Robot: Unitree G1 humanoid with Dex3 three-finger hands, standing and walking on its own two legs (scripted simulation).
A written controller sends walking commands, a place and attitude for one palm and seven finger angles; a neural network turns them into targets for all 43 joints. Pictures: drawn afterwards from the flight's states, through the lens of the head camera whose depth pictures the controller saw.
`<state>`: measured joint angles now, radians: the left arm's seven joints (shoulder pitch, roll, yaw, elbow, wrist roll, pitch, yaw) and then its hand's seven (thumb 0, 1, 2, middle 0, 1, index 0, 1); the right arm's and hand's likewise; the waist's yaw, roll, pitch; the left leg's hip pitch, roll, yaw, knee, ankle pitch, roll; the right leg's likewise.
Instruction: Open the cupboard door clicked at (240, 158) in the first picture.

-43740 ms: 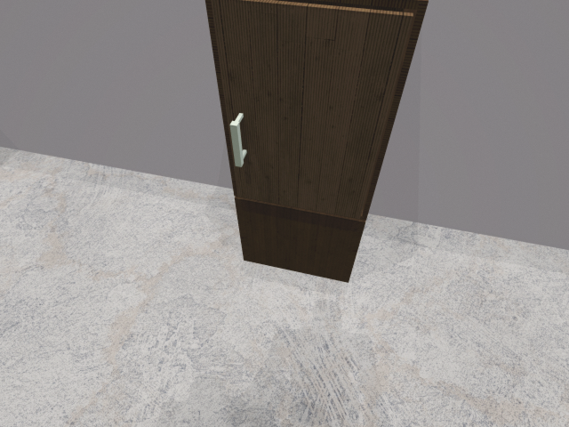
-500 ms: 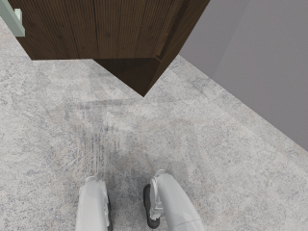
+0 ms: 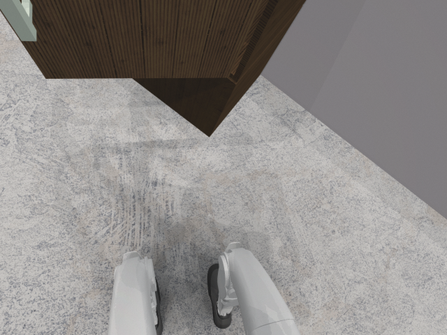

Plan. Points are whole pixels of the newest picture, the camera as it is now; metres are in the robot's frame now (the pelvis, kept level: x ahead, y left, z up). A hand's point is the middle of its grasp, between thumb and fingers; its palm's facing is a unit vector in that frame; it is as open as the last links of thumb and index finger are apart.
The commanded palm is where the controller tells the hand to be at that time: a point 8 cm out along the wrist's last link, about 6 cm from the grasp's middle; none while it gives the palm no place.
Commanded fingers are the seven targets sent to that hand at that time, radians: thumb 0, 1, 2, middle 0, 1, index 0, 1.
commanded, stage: slide the fingers in behind the handle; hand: left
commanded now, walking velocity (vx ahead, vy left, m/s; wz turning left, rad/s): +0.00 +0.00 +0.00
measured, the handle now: out of the picture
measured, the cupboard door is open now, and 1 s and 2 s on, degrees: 45 44 44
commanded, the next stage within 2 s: close the thumb around the handle in 1.40 s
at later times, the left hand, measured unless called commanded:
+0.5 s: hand out of the picture +0.56 +0.29 +0.06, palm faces +0.12 -0.99 -0.02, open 14.2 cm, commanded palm +0.55 +0.27 +0.07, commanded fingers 0.00 -0.50 0.30 -0.30 -1.20 -0.30 -1.20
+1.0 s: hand (22, 10) +0.56 +0.23 +0.07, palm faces +0.08 -1.00 -0.02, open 14.0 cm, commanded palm +0.55 +0.25 +0.07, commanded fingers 0.00 -0.50 0.30 -0.30 -1.20 -0.30 -1.20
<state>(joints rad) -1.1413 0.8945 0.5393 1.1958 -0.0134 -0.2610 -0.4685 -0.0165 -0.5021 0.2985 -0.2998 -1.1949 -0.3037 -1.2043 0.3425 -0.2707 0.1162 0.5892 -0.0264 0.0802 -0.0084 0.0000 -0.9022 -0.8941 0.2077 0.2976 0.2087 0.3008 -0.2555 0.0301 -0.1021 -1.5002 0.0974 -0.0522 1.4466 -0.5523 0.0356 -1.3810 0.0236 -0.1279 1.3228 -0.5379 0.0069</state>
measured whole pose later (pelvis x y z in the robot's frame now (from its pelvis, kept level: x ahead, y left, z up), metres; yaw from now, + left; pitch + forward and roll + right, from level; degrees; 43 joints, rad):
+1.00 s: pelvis +0.01 -0.01 +0.02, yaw +1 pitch +32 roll -6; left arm -1.06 0.67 0.49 1.19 -0.02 -0.37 -0.28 -0.02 -0.50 0.30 -0.30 -1.19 -0.30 -1.21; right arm 0.34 -0.25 0.08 0.61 -0.04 0.07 0.03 0.00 -0.90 -0.89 0.21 0.30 0.21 0.30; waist -0.24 0.05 -0.12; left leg -1.39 0.10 -0.02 1.38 -0.55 0.02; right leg -1.30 0.02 -0.10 1.29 -0.54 0.00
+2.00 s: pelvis +0.01 -0.01 +0.01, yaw +1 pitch +32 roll -6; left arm -1.07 0.68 0.48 1.19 -0.02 -0.35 -0.29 0.00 0.42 0.69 -0.37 -1.29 -0.37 -1.30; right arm 0.35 -0.26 0.08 0.63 -0.03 0.07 0.02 0.00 -0.90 -0.89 0.21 0.30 0.21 0.30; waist -0.24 0.05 -0.12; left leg -1.41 0.10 -0.03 1.39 -0.54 0.02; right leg -1.32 0.03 -0.10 1.29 -0.54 0.00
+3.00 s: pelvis +0.03 -0.02 +0.05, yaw +3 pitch +23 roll -1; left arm -0.23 0.05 0.15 0.50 0.00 -0.49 0.32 0.00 0.71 0.74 -0.38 -1.33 -0.40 -1.35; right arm 0.22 -0.20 0.00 0.55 -0.06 0.07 0.07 0.00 -0.91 -0.89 0.20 0.30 0.20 0.30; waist -0.07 0.01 -0.18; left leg -1.08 0.07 0.04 1.21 -0.54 0.01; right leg -1.04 0.00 -0.04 1.19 -0.56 -0.01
